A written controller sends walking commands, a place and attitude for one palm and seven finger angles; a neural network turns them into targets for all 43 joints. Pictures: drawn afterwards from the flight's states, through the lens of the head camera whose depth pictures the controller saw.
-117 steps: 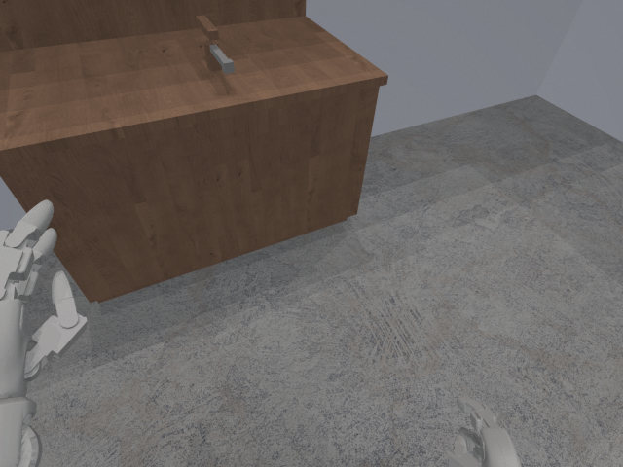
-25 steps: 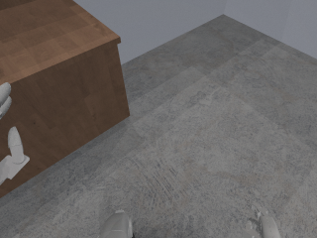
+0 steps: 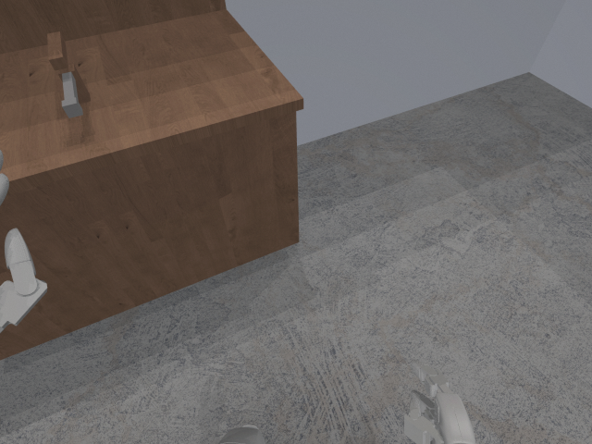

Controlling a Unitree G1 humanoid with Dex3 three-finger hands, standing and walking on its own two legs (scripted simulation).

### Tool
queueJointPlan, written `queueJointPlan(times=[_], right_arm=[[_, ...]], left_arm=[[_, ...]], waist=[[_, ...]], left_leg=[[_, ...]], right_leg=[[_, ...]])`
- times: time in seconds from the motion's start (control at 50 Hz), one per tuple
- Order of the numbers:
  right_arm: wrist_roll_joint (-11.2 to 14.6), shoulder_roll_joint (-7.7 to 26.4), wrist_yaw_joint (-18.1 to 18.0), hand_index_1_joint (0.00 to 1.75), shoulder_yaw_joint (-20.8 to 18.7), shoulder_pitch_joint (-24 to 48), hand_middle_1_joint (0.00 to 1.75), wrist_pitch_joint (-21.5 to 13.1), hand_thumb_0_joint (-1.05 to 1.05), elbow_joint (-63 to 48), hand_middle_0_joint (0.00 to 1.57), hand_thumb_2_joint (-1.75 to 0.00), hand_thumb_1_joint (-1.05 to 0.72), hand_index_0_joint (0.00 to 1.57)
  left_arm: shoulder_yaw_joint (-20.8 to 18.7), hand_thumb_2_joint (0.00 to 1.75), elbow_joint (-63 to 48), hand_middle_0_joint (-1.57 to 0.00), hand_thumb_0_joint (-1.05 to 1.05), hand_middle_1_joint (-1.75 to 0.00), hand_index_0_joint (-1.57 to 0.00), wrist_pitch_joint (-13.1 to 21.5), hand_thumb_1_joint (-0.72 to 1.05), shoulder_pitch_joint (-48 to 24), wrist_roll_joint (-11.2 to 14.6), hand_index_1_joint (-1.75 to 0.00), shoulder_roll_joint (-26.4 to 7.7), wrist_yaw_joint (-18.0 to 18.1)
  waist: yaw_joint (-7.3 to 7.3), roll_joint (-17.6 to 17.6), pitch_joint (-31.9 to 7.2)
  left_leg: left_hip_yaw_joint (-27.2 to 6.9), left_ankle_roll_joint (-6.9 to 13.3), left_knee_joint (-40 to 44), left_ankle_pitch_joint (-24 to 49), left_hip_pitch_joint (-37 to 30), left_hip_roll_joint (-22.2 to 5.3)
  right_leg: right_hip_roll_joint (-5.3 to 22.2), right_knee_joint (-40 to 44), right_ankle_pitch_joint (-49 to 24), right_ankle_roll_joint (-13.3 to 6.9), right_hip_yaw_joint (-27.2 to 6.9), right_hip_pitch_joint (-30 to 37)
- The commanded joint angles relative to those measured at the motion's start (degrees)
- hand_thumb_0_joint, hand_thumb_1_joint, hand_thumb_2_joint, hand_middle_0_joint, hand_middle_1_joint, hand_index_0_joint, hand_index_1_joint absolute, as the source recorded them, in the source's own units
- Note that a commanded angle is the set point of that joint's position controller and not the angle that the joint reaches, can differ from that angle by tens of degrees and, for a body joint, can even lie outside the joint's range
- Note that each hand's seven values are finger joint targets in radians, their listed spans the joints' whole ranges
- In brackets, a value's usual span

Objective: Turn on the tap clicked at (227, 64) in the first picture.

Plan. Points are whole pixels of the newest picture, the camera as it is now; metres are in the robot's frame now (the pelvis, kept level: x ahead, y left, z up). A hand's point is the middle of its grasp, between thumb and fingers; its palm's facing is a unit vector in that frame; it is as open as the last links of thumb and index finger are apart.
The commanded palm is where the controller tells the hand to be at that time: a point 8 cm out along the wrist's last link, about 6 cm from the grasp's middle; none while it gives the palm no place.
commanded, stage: turn to face it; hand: left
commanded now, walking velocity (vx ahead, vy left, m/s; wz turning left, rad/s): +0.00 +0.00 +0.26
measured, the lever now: (72, 107) +0.68 +0.55 +0.05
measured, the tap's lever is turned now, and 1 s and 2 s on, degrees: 0 0 0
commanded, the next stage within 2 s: take the last steps up to it in 0.02 s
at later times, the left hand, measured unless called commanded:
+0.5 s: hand (20, 302) +0.18 +0.25 +0.21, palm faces +0.54 -0.74 -0.40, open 7.5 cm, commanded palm +0.13 +0.28 +0.19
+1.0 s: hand (35, 273) +0.22 +0.26 +0.20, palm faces +0.58 -0.69 -0.43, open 7.5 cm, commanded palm +0.16 +0.29 +0.19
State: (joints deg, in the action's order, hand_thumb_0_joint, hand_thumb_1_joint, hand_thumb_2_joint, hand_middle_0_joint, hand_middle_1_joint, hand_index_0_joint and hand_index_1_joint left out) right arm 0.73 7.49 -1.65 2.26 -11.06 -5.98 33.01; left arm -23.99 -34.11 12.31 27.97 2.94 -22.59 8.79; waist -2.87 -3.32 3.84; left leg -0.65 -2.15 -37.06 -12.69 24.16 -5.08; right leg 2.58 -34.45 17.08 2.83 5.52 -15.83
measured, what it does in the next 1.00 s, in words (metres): steps on the spot: left foot, then right foot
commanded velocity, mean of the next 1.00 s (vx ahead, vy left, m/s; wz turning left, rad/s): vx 0.27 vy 0.11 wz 0.13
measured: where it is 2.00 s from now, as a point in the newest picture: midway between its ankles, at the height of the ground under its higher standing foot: (294, 428)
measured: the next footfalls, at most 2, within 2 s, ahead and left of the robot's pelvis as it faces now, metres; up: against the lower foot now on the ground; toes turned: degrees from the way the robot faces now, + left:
left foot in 0.28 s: +0.02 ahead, +0.10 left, +0.00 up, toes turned +13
right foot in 0.62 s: +0.11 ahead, -0.13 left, +0.00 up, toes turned +1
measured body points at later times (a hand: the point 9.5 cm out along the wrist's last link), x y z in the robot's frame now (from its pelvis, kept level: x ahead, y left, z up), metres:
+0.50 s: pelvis +0.01 -0.02 +0.02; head +0.01 -0.01 +0.47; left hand +0.15 +0.29 +0.23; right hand +0.20 -0.22 -0.07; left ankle -0.01 +0.09 -0.72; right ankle +0.04 -0.14 -0.67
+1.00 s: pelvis +0.07 -0.01 +0.02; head +0.08 -0.02 +0.47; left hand +0.18 +0.30 +0.22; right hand +0.28 -0.24 -0.07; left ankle +0.09 +0.14 -0.70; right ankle +0.07 -0.13 -0.72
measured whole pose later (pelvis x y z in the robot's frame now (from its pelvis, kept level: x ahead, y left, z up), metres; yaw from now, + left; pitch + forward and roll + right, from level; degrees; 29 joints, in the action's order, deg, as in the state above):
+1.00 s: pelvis +0.07 -0.01 +0.02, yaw +12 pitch -1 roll +2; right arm -0.3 15.5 -3.8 -3.4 -13.0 -4.3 35.5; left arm -20.8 -29.0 14.4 29.2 1.1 -20.6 9.2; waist -0.4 1.4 1.9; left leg 8.0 -0.1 -34.9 -15.8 20.4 -3.9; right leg 7.2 -30.0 18.1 0.5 9.8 -10.6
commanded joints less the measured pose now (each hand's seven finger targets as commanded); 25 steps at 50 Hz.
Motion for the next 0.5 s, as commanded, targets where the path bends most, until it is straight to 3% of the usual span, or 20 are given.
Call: queueJointPlan(times=[0.0,0.02,0.04,0.06,0.08,0.1,0.18,0.2,0.22,0.24,0.26,0.28,0.3,0.32,0.34,0.36,0.4,0.44,0.48], right_arm=[[0.0,8.7,-1.8,0.30,-4.2,2.4,0.30,-2.7,0.00,-6.0,0.20,-0.90,-0.90,0.20],[0.1,9.6,-2.0,0.30,-4.6,2.4,0.30,-2.7,0.00,-5.3,0.20,-0.90,-0.90,0.20],[0.0,9.2,-2.2,0.30,-4.1,4.6,0.30,-2.2,0.00,-5.9,0.20,-0.90,-0.90,0.20],[-0.4,8.2,-2.7,0.30,-3.4,6.1,0.30,-2.0,0.00,-6.0,0.20,-0.90,-0.90,0.20],[-0.7,7.9,-3.1,0.30,-2.8,6.5,0.30,-1.8,0.00,-5.7,0.20,-0.90,-0.90,0.20],[-0.8,7.6,-3.4,0.30,-2.6,6.9,0.30,-1.6,0.00,-6.0,0.20,-0.90,-0.90,0.20],[-1.3,8.0,-3.1,0.30,-3.8,6.5,0.30,-0.9,0.00,-8.0,0.20,-0.90,-0.90,0.20],[-1.4,8.1,-2.9,0.30,-4.1,5.4,0.30,-0.7,0.00,-8.2,0.20,-0.90,-0.90,0.20],[-1.2,8.3,-2.8,0.30,-4.6,4.0,0.30,-0.6,0.00,-8.3,0.20,-0.90,-0.90,0.20],[-0.9,8.5,-2.9,0.30,-5.3,2.5,0.30,-0.5,0.00,-8.5,0.20,-0.90,-0.90,0.20],[-0.9,9.6,-2.7,0.30,-5.6,2.4,0.30,-0.6,0.00,-9.2,0.20,-0.90,-0.90,0.20],[-0.6,11.0,-2.2,0.30,-6.2,2.5,0.30,-1.1,0.00,-9.5,0.20,-0.90,-0.90,0.20],[-0.4,10.5,-1.4,0.30,-6.1,1.2,0.30,-1.5,0.00,-8.7,0.20,-0.90,-0.90,0.20],[-1.0,11.0,-1.3,0.30,-5.8,2.4,0.30,-1.7,0.00,-7.2,0.20,-0.90,-0.90,0.20],[-0.4,10.8,-1.1,0.30,-6.2,2.3,0.30,-2.2,0.00,-6.7,0.20,-0.90,-0.90,0.20],[-0.1,11.6,-1.1,0.30,-6.5,2.3,0.30,-2.5,0.00,-6.0,0.20,-0.90,-0.90,0.20],[0.5,11.5,-1.3,0.30,-6.5,1.4,0.30,-2.9,0.00,-5.0,0.20,-0.90,-0.90,0.20],[0.6,11.3,-1.6,0.30,-6.0,1.7,0.30,-3.1,0.00,-4.8,0.20,-0.90,-0.90,0.20],[0.2,11.2,-2.2,0.30,-5.6,1.6,0.30,-3.1,0.00,-4.6,0.20,-0.90,-0.90,0.20]], left_arm=[[-2.0,0.90,-2.0,-0.20,0.00,-0.30,-0.20,0.0,0.90,-10.7,-0.4,-0.30,-8.4,1.2],[0.2,0.90,-1.3,-0.20,0.00,-0.30,-0.20,-0.4,0.90,-12.2,-0.8,-0.30,-6.8,0.8],[0.3,0.90,-2.4,-0.20,0.00,-0.30,-0.20,-0.5,0.90,-13.3,-1.0,-0.30,-7.1,0.8],[-0.1,0.90,-3.7,-0.20,0.00,-0.30,-0.20,0.2,0.90,-12.9,-1.3,-0.30,-7.6,1.0],[-1.4,0.90,-3.8,-0.20,0.00,-0.30,-0.20,1.1,0.90,-11.2,-1.7,-0.30,-8.5,1.3],[-1.9,0.90,-4.1,-0.20,0.00,-0.30,-0.20,1.6,0.90,-9.9,-2.0,-0.30,-8.7,1.5],[-4.9,0.90,-12.3,-0.20,0.00,-0.30,-0.20,3.4,0.90,-5.6,-2.0,-0.30,-10.2,2.6],[-5.9,0.90,-13.0,-0.20,0.00,-0.30,-0.20,3.5,0.90,-3.2,-1.8,-0.30,-10.3,3.0],[-5.6,0.90,-14.7,-0.20,0.00,-0.30,-0.20,3.6,0.90,-2.7,-1.5,-0.30,-9.5,3.2],[-6.2,0.90,-14.3,-0.20,0.00,-0.30,-0.20,3.7,0.90,-0.5,-1.0,-0.30,-9.7,3.4],[-5.3,0.90,-16.2,-0.20,0.00,-0.30,-0.20,4.3,0.90,-1.0,-0.5,-0.30,-8.7,3.4],[-5.0,0.90,-17.5,-0.20,0.00,-0.30,-0.20,5.3,0.90,0.0,-0.5,-0.30,-8.6,3.3],[-5.5,0.90,-13.4,-0.20,0.00,-0.30,-0.20,5.5,0.90,2.2,-1.6,-0.30,-9.4,3.1],[-5.5,0.90,-10.8,-0.20,0.00,-0.30,-0.20,5.0,0.90,1.5,-1.8,-0.30,-9.9,2.3],[-5.4,0.90,-11.7,-0.20,0.00,-0.30,-0.20,5.0,0.90,-1.7,-1.9,-0.30,-9.4,1.7],[-3.7,0.90,-10.6,-0.20,0.00,-0.30,-0.20,5.0,0.90,-3.9,-1.9,-0.30,-7.6,1.5],[-1.8,0.90,-6.4,-0.20,0.00,-0.30,-0.20,4.8,0.90,-3.0,-1.5,-0.30,-5.4,0.9],[-1.3,0.90,-3.9,-0.20,0.00,-0.30,-0.20,4.4,0.90,-3.5,-1.4,-0.30,-5.5,0.2],[-0.4,0.90,-1.3,-0.20,0.00,-0.30,-0.20,4.1,0.90,-3.8,-1.2,-0.30,-4.9,0.1]], waist=[[2.74,18.9,-8.9],[3.07,19.9,-8.3],[2.95,17.0,-7.4],[2.85,16.1,-5.4],[2.58,14.9,-6.0],[2.21,15.0,-6.7],[0.88,12.2,-11.7],[1.15,10.9,-13.6],[2.44,8.7,-15.9],[3.79,5.1,-18.1],[4.79,-5.3,-18.3],[3.43,-19.2,-17.0],[3.39,-16.6,-14.5],[3.71,-14.9,-12.0],[3.56,-11.0,-9.5],[3.96,-9.1,-7.1],[3.36,-8.1,-6.2],[2.93,-9.5,-5.3],[3.14,-8.8,-4.9]], left_leg=[[1.8,0.7,-20.6,-17.3,3.6,4.7],[0.1,0.6,-25.9,-16.0,4.2,3.4],[0.4,0.3,-26.9,-16.4,5.1,3.0],[1.8,0.1,-24.5,-16.1,5.0,2.7],[3.4,0.2,-20.2,-15.7,4.2,2.9],[4.8,0.5,-16.3,-14.9,3.0,3.5],[8.1,1.6,-1.7,-11.6,0.2,4.3],[9.1,1.7,3.1,-9.5,-1.7,5.0],[9.8,1.7,9.3,-5.0,-6.1,6.0],[9.4,2.6,14.5,1.5,-14.6,5.3],[0.3,6.3,15.8,11.9,-23.1,-1.9],[-15.9,13.2,14.3,35.0,-31.1,-14.1],[-20.6,16.6,14.6,35.0,-30.8,-17.0],[-20.8,16.9,16.3,23.9,-24.6,-17.2],[-19.0,16.7,16.8,17.7,-22.0,-15.8],[-15.0,16.0,17.5,13.9,-19.2,-13.9],[-7.2,13.6,18.5,9.5,-13.6,-9.3],[-3.4,12.4,20.0,4.3,-9.8,-7.2],[-4.8,12.5,20.7,-0.7,-7.3,-7.8]], right_leg=[[21.1,14.3,-27.8,-9.2,-19.0,4.1],[20.7,13.8,-26.7,-9.8,-17.1,3.5],[20.3,12.6,-28.3,-10.3,-16.4,3.0],[18.9,11.4,-34.4,-10.0,-11.5,3.5],[17.3,9.9,-40.1,-9.0,-7.1,5.7],[16.0,8.9,-42.9,-8.5,-5.4,7.2],[17.0,6.7,-41.8,-9.2,-6.1,15.3],[16.4,4.9,-40.8,-8.8,-5.9,16.9],[15.4,0.8,-39.3,-7.7,-4.7,17.2],[13.0,-6.6,-35.5,-5.3,-2.7,13.4],[7.6,-16.9,-20.4,-2.5,0.6,2.0],[1.0,-25.6,13.7,-0.1,2.1,-14.3],[0.2,-31.1,21.8,-1.3,-1.6,-20.3],[2.8,-32.4,19.2,-1.5,-3.9,-21.6],[3.3,-30.5,16.2,-1.1,-3.6,-21.8],[3.4,-28.4,12.4,-0.5,-2.8,-21.5],[2.1,-23.0,7.5,-0.2,0.3,-15.6],[1.2,-17.6,5.8,0.2,2.7,-10.2],[0.4,-11.9,7.0,0.4,3.4,-6.2]])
